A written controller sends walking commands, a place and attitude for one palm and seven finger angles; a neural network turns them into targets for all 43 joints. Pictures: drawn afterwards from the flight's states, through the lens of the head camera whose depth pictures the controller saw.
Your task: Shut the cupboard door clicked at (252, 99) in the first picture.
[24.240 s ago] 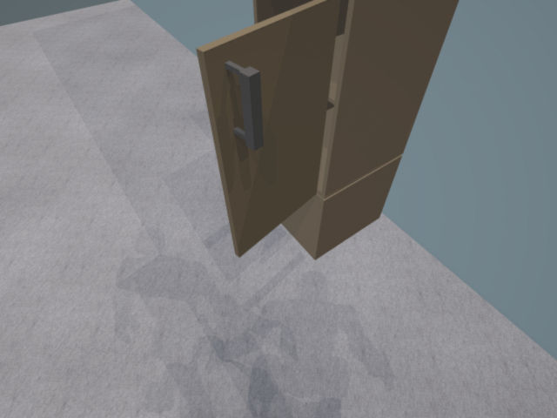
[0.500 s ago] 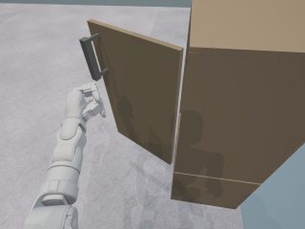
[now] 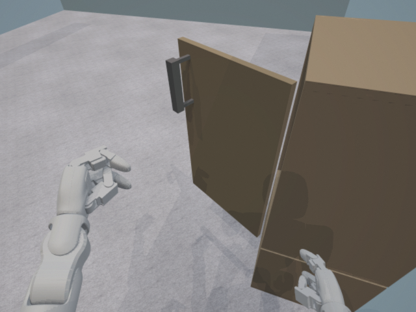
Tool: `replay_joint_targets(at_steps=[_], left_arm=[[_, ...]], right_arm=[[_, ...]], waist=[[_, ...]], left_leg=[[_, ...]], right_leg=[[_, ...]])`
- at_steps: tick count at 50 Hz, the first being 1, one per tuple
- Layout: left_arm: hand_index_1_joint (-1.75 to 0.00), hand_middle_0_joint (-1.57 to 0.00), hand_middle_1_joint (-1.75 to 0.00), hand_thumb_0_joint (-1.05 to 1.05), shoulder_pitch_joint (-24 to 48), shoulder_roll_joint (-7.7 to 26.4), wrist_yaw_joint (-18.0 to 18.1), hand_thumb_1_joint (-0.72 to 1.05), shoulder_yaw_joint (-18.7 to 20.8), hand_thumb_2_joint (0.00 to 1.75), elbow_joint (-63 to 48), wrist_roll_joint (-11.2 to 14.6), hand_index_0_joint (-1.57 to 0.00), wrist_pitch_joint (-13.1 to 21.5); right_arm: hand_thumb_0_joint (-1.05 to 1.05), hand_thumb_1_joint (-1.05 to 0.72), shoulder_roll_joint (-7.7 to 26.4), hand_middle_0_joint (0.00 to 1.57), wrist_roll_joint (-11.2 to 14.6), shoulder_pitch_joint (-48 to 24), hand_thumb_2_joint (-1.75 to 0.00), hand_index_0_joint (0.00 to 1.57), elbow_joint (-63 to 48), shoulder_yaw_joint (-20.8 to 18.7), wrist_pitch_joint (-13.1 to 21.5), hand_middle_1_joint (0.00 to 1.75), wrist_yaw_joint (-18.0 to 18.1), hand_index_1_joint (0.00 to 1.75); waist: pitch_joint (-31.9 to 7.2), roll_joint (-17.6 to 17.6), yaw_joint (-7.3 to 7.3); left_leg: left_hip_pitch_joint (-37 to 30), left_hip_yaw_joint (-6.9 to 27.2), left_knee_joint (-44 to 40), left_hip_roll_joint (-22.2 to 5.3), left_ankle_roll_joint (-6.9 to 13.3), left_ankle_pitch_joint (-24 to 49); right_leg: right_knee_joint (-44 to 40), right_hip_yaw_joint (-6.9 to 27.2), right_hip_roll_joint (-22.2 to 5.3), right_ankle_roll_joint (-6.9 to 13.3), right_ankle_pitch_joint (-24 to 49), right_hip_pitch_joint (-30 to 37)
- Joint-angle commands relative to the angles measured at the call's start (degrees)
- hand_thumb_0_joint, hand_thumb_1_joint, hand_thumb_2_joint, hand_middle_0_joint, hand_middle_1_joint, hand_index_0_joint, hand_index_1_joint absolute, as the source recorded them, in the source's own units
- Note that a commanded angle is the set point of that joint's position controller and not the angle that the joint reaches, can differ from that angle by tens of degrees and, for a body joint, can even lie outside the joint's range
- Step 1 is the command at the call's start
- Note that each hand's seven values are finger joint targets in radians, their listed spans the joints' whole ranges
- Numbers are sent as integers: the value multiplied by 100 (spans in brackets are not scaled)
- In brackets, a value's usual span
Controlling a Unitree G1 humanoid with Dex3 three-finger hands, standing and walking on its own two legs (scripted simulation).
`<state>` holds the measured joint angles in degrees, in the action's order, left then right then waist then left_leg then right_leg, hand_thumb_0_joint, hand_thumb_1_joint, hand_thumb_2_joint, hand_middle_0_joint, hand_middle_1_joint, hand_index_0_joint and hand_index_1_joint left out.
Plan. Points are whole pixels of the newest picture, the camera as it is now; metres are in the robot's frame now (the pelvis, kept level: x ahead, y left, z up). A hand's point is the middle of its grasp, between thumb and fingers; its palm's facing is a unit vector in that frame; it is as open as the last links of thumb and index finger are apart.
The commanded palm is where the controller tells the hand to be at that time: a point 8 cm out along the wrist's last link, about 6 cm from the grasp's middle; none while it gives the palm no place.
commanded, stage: draw the hand back to the body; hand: left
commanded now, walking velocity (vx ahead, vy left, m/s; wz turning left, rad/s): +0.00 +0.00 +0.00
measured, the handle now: (182, 84) +0.64 +0.15 +0.14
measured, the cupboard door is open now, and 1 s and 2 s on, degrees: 63 63 63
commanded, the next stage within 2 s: step back with the hand held close in 0.78 s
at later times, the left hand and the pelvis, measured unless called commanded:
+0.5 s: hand (36, 225) +0.18 +0.28 +0.16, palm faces +0.49 -0.77 -0.41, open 6.8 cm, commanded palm +0.14 +0.30 +0.17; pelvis +0.00 +0.00 +0.00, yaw +0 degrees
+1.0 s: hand (47, 217) +0.20 +0.27 +0.16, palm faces +0.46 -0.78 -0.42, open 7.4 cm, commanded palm +0.14 +0.30 +0.17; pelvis +0.00 +0.00 +0.00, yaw +0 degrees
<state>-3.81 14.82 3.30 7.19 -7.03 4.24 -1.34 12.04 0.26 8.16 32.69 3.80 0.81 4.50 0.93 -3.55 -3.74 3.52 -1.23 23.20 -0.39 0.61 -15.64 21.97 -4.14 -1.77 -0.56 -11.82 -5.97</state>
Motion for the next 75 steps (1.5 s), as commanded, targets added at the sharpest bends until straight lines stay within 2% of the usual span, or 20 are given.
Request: replay_joint_targets(at_steps=[1, 7, 14, 20, 23, 25, 33, 39, 45, 46, 47, 49, 52, 55, 58, 60, 64, 68, 72, 75], left_arm=[[-87, -72, -87, 0, 1282, 894, 195, 90, 509, 90, -1873, -57, -72, 581], [-69, -56, -69, 0, -287, 1086, 185, 90, 1065, 90, -1716, -4, -56, 583], [-48, -36, -48, 0, -1132, 1580, 265, 90, 1798, 90, -2584, 5, -36, 824], [-30, -20, -30, 0, -1831, 1662, 386, 90, 2081, 90, -2657, -22, -20, 897], [-30, -20, -30, 0, -1425, 1346, 374, 90, 1692, 90, -2385, -67, -20, 896], [-30, -20, -30, 0, -1159, 1328, 402, 90, 1626, 90, -2367, -89, -20, 911], [-30, -20, -30, 0, -1414, 1625, 456, 90, 1946, 90, -2607, -109, -20, 958], [-30, -20, -30, 0, -1594, 1513, 396, 90, 1949, 90, -2584, -87, -20, 916], [-30, -20, -30, 0, -1626, 1415, 343, 90, 1869, 90, -2245, -42, -20, 863], [-30, -20, -30, 0, -911, 2092, 411, 90, 2477, 90, -2754, -104, -20, 1097], [-30, -20, -30, 0, -1580, 1693, 387, 90, 2159, 90, -2308, -74, -20, 1113], [-30, -20, -30, 0, -1850, 1638, 396, 90, 2052, 90, -2393, -123, -20, 1139], [-30, -20, -30, 0, -2116, 1666, 463, 90, 2044, 90, -2666, -124, -20, 1185], [-30, -20, -30, 0, -2434, 1887, 544, 90, 2296, 90, -3054, -121, -20, 1240], [-30, -20, -30, 0, -2628, 2176, 584, 90, 2614, 90, -3276, -93, -20, 1243], [-30, -20, -30, 0, -2733, 2080, 587, 90, 2568, 90, -3290, -71, -20, 1254], [-30, -20, -30, 0, -2752, 1969, 583, 90, 2522, 90, -3186, -77, -20, 1294], [-30, -20, -30, 0, -2485, 1916, 581, 90, 2504, 90, -3022, -154, -20, 1370], [-30, -20, -30, 0, -2216, 1756, 597, 90, 2365, 90, -2927, -253, -20, 1444], [-30, -20, -30, 0, -2011, 1792, 617, 90, 2365, 90, -3172, -334, -20, 1570]], right_arm=[[0, -90, 581, 20, -19, -478, -90, 20, -700, -282, 258, 30, 55, 30], [0, -90, 625, 20, -29, -526, -90, 20, -713, -356, 148, 30, 6, 30], [0, -90, 585, 20, -16, -552, -90, 20, -733, -437, 284, 30, 13, 30], [0, -90, 601, 20, 8, -459, -90, 20, -633, -496, 522, 30, 60, 30], [0, -90, 682, 20, 7, -423, -90, 20, -522, -510, 610, 30, 65, 30], [0, -90, 713, 20, 11, -399, -90, 20, -483, -530, 643, 30, 84, 30], [0, -90, 662, 20, -45, -441, -90, 20, -475, -497, 737, 30, 94, 30], [0, -90, 580, 20, -50, -460, -90, 20, -511, -462, 702, 30, 62, 30], [0, -90, 614, 20, -26, -451, -90, 20, -526, -490, 623, 30, 61, 30], [0, -90, 796, 20, 47, -379, -90, 20, -771, -564, 500, 30, 15, 30], [0, -90, 729, 20, 24, -331, -90, 20, -670, -564, 430, 30, 31, 30], [0, -90, 725, 20, 0, -366, -90, 20, -702, -580, 335, 30, 17, 30], [0, -90, 763, 20, 23, -328, -90, 20, -794, -650, 207, 30, 19, 30], [0, -90, 780, 20, 37, -323, -90, 20, -941, -694, 87, 30, 72, 30], [0, -90, 814, 20, 46, -351, -90, 20, -1059, -733, -34, 30, 120, 30], [0, -90, 787, 20, 58, -310, -90, 20, -1150, -725, -99, 30, 137, 30], [0, -90, 835, 20, 49, -259, -90, 20, -1174, -735, -103, 30, 159, 30], [0, -90, 935, 20, 22, -258, -90, 20, -1156, -749, -1, 30, 163, 30], [0, -90, 906, 20, 57, -110, -90, 20, -1170, -725, 103, 30, 134, 30], [0, -90, 900, 20, 33, -57, -90, 20, -1159, -721, 199, 30, 115, 30]], waist=[[-945, -215, 213], [-579, 547, 75], [-780, -170, -41], [-277, -143, -25], [184, 100, 119], [132, 42, 151], [-459, -166, -18], [-205, -208, -22], [-5, 235, 12], [30, 53, 200], [-124, 414, 242], [-336, 568, 261], [-797, 389, 301], [-1344, 116, 308], [-1516, 123, 288], [-1400, 123, 307], [-1062, -111, 319], [-589, -457, 301], [-282, -159, 363], [-291, 37, 383]], left_leg=[[-70, 77, -409, 46, -3, 1672], [258, 73, -443, 8, 9, 1739], [318, 50, -352, 7, -12, 1890], [415, 22, -425, -25, -22, 1434], [466, 15, -495, -32, 23, 1043], [404, 30, -523, -23, 42, 867], [322, 66, -504, 21, 17, 1101], [406, 32, -485, -16, -35, 1418], [414, 0, -507, -44, 27, 1242], [950, 83, -175, -182, 124, 764], [878, 148, 15, -171, 130, 671], [845, 134, 235, -151, 103, 804], [822, 137, 406, -186, 76, 1120], [819, 222, 348, -341, 34, 2183], [978, 289, 390, -436, -2, 2784], [1174, 339, 323, -509, -3, 2867], [1745, 511, -16, -690, 95, 2171], [3068, 686, -487, -878, 337, 222], [4095, 712, -478, -797, 467, -1786], [4051, 660, -120, -591, 453, -2253]], right_leg=[[-161, 122, 170, 197, 1257, 519], [-167, 93, 155, 139, 1330, 612], [-93, 126, 99, 133, 1322, 742], [-222, 104, 144, 121, 829, 398], [-379, 114, 141, 107, 426, 28], [-361, 124, 129, 104, 251, -21], [-268, 153, 118, 141, 527, 472], [-236, 132, 129, 149, 846, 457], [-331, 145, 130, 108, 644, 259], [-492, 671, -186, 156, 856, -70], [-535, 740, -385, 199, 801, -201], [-477, 844, -567, 261, 1124, -243], [-196, 844, -674, 290, 1536, -229], [439, 596, -525, 205, 2530, 160], [785, 527, -415, 138, 2945, 273], [952, 485, -335, 105, 2880, 236], [1121, 438, -140, 12, 2024, 120], [1419, 484, 9, -41, 1179, 480], [1485, 685, -70, -5, 741, 693], [1097, 958, -200, 67, -18, 315]])
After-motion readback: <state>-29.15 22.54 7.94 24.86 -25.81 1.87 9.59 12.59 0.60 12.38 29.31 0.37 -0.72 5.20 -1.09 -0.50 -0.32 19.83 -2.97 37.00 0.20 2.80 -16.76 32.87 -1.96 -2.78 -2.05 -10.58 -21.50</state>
